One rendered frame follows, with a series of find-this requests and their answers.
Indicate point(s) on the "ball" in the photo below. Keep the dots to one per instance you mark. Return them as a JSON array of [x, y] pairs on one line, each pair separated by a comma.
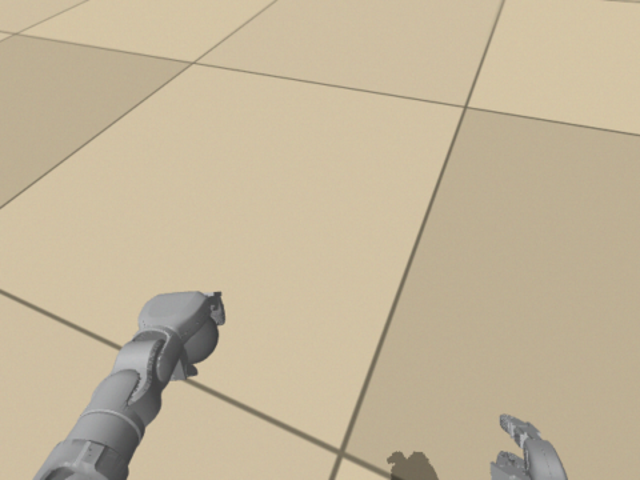
[[201, 345]]

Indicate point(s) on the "right robot hand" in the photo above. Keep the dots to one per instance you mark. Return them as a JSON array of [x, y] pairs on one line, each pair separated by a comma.
[[541, 461]]

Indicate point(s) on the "left robot hand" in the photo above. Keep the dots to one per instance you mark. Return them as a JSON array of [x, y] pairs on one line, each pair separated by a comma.
[[184, 313]]

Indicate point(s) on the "left robot arm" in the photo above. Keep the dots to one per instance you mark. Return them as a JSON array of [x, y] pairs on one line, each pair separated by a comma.
[[102, 442]]

